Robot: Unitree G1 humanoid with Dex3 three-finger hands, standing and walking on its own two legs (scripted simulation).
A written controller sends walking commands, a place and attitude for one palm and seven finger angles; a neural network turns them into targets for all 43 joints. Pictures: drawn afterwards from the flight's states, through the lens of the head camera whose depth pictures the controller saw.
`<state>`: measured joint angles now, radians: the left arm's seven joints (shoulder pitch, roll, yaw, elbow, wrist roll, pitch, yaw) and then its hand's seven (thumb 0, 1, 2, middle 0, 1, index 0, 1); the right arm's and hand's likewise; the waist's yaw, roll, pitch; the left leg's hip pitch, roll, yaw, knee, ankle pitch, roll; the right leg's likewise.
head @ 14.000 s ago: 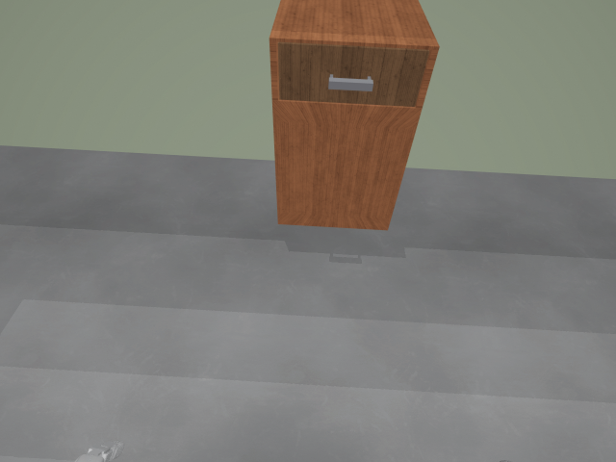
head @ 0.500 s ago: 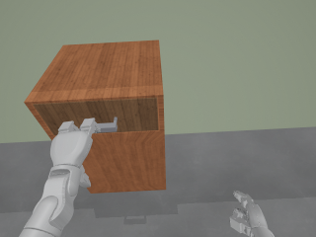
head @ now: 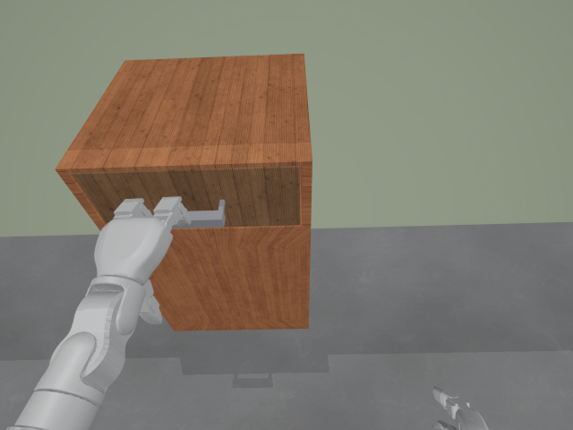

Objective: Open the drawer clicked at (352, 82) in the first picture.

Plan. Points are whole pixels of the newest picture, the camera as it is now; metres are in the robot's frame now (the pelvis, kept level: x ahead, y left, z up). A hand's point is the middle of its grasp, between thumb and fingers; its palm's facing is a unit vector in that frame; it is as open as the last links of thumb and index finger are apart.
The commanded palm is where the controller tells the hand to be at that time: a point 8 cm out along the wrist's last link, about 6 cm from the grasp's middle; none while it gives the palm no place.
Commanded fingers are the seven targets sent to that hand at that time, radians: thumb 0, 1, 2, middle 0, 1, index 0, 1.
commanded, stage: raise the hand with hooked fingers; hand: left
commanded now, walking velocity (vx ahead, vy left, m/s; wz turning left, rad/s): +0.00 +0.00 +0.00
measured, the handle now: (193, 212) +0.51 +0.28 -0.07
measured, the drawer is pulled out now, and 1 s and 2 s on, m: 0.00 0.00 0.00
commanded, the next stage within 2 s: move the hooked fingers above the handle in 0.04 s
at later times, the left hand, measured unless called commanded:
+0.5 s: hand (154, 249) +0.33 +0.25 +0.06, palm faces +0.01 -0.03 -1.00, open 13.8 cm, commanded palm +0.32 +0.25 +0.11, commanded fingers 0.00 -0.50 0.30 -0.30 -1.20 -0.30 -1.20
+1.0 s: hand (164, 226) +0.40 +0.27 +0.02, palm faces -0.03 -0.01 -1.00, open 13.8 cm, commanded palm +0.38 +0.27 +0.08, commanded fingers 0.00 -0.50 0.30 -0.30 -1.20 -0.30 -1.20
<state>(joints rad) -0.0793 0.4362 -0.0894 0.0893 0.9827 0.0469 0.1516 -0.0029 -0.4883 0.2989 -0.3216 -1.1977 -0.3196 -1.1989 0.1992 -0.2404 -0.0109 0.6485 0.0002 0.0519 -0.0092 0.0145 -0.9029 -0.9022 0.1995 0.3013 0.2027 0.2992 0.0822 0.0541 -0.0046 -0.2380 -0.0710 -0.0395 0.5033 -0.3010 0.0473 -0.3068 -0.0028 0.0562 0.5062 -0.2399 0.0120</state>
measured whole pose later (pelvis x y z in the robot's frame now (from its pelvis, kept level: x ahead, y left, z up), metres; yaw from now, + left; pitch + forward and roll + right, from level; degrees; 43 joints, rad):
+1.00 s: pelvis +0.00 -0.01 -0.02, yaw -1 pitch +12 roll +0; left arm -0.48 0.52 0.03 0.73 1.04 -0.07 0.24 0.00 -0.49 0.30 -0.32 -1.20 -0.32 -1.20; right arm 0.29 -0.25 -0.06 0.68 0.01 0.07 -0.03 0.01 -0.90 -0.90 0.20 0.30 0.20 0.30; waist -0.01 0.04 -0.09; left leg -0.52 -0.05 -0.03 0.69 -0.37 0.03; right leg -0.58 0.03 0.05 0.67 -0.29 0.00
